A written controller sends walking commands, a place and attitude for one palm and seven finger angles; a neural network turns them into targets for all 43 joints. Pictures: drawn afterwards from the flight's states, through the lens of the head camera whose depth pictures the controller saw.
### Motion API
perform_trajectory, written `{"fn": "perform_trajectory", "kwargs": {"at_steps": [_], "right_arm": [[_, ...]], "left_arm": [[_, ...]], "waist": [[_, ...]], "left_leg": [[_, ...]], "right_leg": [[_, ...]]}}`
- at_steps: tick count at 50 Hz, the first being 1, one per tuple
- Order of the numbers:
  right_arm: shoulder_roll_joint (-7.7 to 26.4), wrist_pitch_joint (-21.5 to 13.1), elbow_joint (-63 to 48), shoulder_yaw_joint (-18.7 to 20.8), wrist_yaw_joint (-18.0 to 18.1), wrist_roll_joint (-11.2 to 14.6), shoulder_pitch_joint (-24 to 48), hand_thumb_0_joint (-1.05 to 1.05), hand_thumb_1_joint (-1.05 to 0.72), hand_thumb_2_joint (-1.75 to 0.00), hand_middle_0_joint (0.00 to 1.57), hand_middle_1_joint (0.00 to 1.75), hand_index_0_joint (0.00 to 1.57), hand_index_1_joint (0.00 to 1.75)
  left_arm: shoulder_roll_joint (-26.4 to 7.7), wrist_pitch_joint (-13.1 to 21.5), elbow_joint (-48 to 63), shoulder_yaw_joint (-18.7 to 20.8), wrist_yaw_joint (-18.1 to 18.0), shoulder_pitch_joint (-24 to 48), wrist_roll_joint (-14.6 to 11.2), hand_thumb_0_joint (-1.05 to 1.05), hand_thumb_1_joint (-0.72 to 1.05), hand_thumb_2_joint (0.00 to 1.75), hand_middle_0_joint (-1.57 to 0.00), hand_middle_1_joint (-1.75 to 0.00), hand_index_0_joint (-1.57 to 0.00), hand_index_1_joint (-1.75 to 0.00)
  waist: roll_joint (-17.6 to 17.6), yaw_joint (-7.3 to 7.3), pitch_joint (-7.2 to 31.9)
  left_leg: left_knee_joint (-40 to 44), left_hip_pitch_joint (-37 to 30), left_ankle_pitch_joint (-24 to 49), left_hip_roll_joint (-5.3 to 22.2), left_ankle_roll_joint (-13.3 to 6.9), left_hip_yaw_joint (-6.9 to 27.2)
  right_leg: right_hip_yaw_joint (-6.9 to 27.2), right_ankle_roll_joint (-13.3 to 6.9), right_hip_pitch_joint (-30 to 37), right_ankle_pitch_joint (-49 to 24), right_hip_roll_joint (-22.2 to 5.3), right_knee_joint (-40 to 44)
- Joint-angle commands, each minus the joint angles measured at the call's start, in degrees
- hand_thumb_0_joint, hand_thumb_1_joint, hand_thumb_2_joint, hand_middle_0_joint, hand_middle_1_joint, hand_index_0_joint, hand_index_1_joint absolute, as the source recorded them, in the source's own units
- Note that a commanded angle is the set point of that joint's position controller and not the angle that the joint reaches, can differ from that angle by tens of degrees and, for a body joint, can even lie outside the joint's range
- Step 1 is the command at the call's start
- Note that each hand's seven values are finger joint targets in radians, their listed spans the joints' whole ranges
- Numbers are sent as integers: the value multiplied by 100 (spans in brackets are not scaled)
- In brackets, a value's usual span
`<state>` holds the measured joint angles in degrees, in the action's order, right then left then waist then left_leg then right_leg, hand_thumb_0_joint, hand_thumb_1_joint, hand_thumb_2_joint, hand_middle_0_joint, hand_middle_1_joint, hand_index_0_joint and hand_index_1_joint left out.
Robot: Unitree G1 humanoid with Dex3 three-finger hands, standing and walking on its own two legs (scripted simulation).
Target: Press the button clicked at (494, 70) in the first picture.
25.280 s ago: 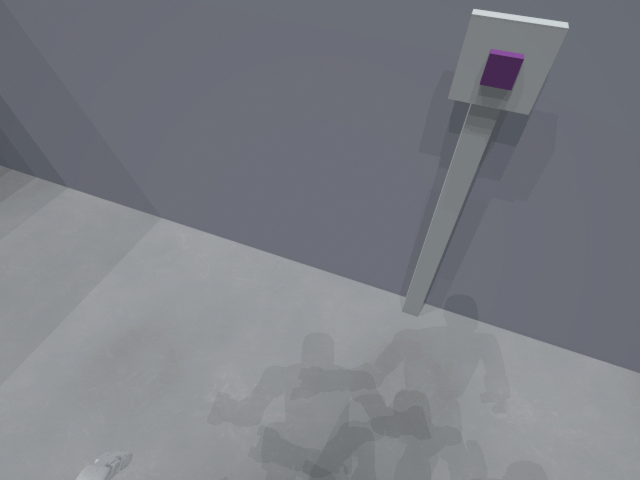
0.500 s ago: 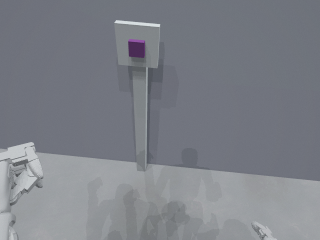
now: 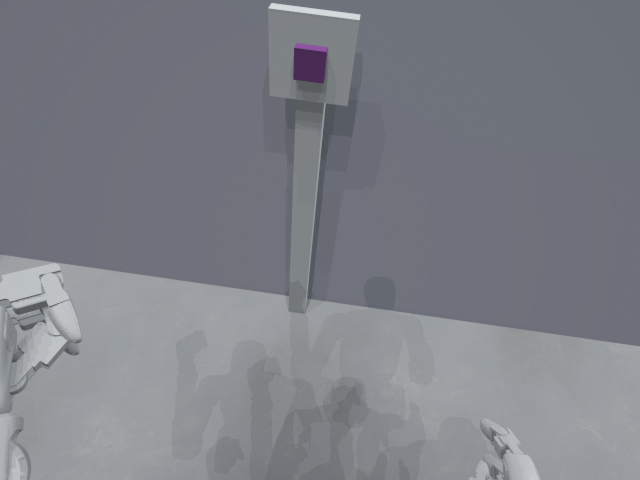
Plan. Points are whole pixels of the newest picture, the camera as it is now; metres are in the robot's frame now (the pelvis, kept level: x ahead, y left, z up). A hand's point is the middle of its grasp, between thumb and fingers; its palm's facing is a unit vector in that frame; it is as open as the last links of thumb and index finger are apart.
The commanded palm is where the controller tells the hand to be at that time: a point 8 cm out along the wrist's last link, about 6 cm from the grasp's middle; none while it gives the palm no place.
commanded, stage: stop stepping back and stand still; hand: left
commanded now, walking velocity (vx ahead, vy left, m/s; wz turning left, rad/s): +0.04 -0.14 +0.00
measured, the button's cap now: (310, 62) +0.77 +0.08 +0.17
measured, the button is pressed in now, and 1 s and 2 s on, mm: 0 0 0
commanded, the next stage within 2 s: let the arm hang, fingers relaxed in 0.10 s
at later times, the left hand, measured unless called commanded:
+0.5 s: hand out of the picture +0.10 +0.19 -0.16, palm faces +0.10 -0.97 -0.22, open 3.3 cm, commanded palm none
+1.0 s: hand out of the picture -0.02 +0.18 -0.16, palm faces +0.05 -0.98 -0.19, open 7.1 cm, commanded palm none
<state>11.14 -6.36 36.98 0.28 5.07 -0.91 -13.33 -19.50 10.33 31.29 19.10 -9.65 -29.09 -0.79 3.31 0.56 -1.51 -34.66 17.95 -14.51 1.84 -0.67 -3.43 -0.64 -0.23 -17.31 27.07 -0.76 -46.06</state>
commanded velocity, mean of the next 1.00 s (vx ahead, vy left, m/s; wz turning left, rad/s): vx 0.00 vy -0.01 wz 0.00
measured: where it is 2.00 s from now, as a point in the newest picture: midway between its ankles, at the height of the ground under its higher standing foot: outside the picture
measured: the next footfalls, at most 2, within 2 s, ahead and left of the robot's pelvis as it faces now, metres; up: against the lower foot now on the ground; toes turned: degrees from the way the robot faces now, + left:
right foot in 0.16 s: +0.07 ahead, -0.10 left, +0.00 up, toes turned -5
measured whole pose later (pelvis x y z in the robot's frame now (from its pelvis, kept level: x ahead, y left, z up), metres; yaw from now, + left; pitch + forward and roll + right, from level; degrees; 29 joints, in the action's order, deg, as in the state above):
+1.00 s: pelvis +0.00 +0.01 +0.01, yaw +0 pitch -2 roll +0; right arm 6.8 1.5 63.4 -0.1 1.6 -1.4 -18.6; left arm -7.6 -0.8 -65.1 1.1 -1.3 -16.5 0.9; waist -1.4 0.1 -2.8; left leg -25.2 10.4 -12.3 1.3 -0.2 -3.3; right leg -5.5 -1.2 -11.9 10.4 -1.2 -24.6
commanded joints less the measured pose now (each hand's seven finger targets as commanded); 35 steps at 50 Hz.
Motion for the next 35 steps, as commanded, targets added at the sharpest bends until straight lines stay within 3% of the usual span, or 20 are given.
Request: {"fn": "perform_trajectory", "kwargs": {"at_steps": [1,3,6,7,8,9,10,11,12,14,16,18,19,20,21,22,23,25,30,35], "right_arm": [[610,-518,-1000,208,-188,57,495,0,-90,-90,20,30,20,30],[641,-478,-1018,196,-256,83,480,0,-90,-90,20,30,20,30],[675,-341,-1094,176,-246,106,555,0,-90,-90,20,30,20,30],[653,-264,-1104,179,-224,117,587,0,-90,-90,20,30,20,30],[647,-195,-1134,203,-202,113,581,0,-90,-90,20,30,20,30],[640,-143,-1168,211,-182,97,579,0,-90,-90,20,30,20,30],[1035,-231,132,333,-678,111,536,0,-90,-90,20,30,20,30],[736,74,165,360,-647,140,158,0,-90,-90,20,30,20,30],[741,210,129,335,-603,107,-55,0,-90,-90,20,30,20,30],[659,429,100,227,-586,49,14,0,-90,-90,20,30,20,30],[714,522,112,251,-582,-22,175,0,-90,-90,20,30,20,30],[690,609,250,232,-529,-88,162,0,-90,-90,20,30,20,30],[685,626,390,223,-506,-94,34,0,-90,-90,20,30,20,30],[731,614,563,212,-480,-99,-59,0,-90,-90,20,30,20,30],[781,610,713,180,-482,-90,-84,0,-90,-90,20,30,20,30],[755,599,858,131,-466,-102,-3,0,-90,-90,20,30,20,30],[738,613,971,89,-437,-94,95,0,-90,-90,20,30,20,30],[520,643,1127,103,-389,-103,128,0,-90,-90,20,30,20,30],[476,676,1586,102,-352,-48,-336,0,-90,-90,20,30,20,30],[460,702,1968,107,-336,-30,-581,0,-90,-90,20,30,20,30]], "left_arm": [[-1344,531,2134,994,-95,-387,-116,0,90,90,-130,-150,-130,-150],[-1078,494,1842,898,-70,-915,-119,0,90,90,-130,-150,-130,-150],[-1046,424,1224,981,-27,-1183,-166,0,90,90,-130,-150,-130,-150],[-1089,413,1123,982,-21,-1052,-168,0,90,90,-130,-150,-130,-150],[-1117,397,997,1009,-17,-948,-167,0,90,90,-130,-150,-130,-150],[-1176,369,984,1040,-16,-784,-187,0,90,90,-130,-150,-130,-150],[-312,-562,-3375,-1167,790,-127,474,0,90,90,-130,-150,-130,-150],[-155,-888,-3568,-1182,891,-48,332,0,90,90,-126,-146,-126,-146],[-44,-948,-3607,-1213,912,70,299,0,90,90,-123,-142,-123,-142],[37,-954,-4070,-1334,948,475,272,0,90,90,-115,-134,-115,-134],[-48,-968,-4737,-1393,930,755,303,0,90,90,-108,-126,-108,-126],[-65,-1007,-5432,-1445,902,880,288,0,90,90,-101,-118,-101,-118],[-72,-1021,-5771,-1467,890,991,257,0,90,90,-97,-114,-97,-114],[-42,-1030,-6087,-1489,881,1049,226,0,90,90,-93,-110,-93,-110],[-75,-1068,-6380,-1511,868,1125,202,0,90,90,-90,-106,-90,-106],[61,-1079,-6693,-1554,862,1206,177,0,90,90,-86,-102,-86,-102],[92,-1080,-7018,-1589,855,1211,148,0,90,90,-82,-98,-82,-98],[258,-1040,-7512,-1534,826,965,154,0,90,90,-75,-90,-75,-90],[162,-1006,-8317,-1634,855,1223,133,0,90,90,-57,-70,-57,-70],[258,-1021,-8888,-1701,846,1245,130,0,90,90,-38,-50,-38,-50]], "waist": [[-1546,-31,512],[-1602,-63,560],[-1429,-60,420],[-998,-99,330],[-450,-131,163],[96,-174,107],[324,-338,403],[461,-352,767],[701,-395,669],[1221,-259,566],[1637,-179,372],[1376,-139,316],[1099,-175,407],[546,-162,521],[-501,-139,567],[-1369,-86,468],[-1760,-28,359],[-1854,65,351],[-1186,-67,309],[-266,-90,-223]], "left_leg": [[1904,-735,454,1447,-761,1674],[1688,-396,748,1196,-525,977],[1452,422,-289,961,-296,500],[1273,734,-780,800,-214,422],[842,831,-1042,499,-96,279],[247,809,-1029,204,-8,185],[-1071,848,-426,209,147,93],[-1013,300,-760,273,179,410],[-1009,230,-424,262,158,375],[-737,445,-441,70,56,251],[-535,495,-541,-41,11,220],[-128,114,-37,-19,-49,314],[119,-215,719,97,-78,400],[264,-530,1469,270,-103,502],[498,-534,1899,472,-150,735],[830,-306,2024,634,-265,946],[1087,-71,1724,677,-321,969],[1098,72,910,492,-169,714],[1221,-249,437,438,-54,603],[1465,-366,165,451,-86,572]], "right_leg": [[32,80,-586,-264,-116,-113],[-324,112,54,-586,61,649],[-511,75,1007,-983,146,1722],[-274,8,1229,-961,33,2037],[323,-170,1024,-853,-220,2465],[1209,-426,653,-594,-739,2891],[1094,-673,-46,-3154,-1865,2068],[1163,-813,-164,-3638,-1640,1869],[739,-757,-132,-3582,-1353,1726],[396,-675,126,-3633,-1173,1628],[330,-672,396,-4121,-1152,1657],[315,-521,420,-4194,-1069,1703],[262,-388,352,-3877,-975,1685],[160,-263,349,-3647,-845,1584],[-33,-153,387,-2931,-665,1434],[-131,-73,529,-2201,-486,1446],[-160,-56,786,-1696,-366,1598],[-43,-180,1085,-1797,-424,2037],[34,-291,1062,-1818,-571,2489],[20,-252,678,-1293,-565,2788]]}}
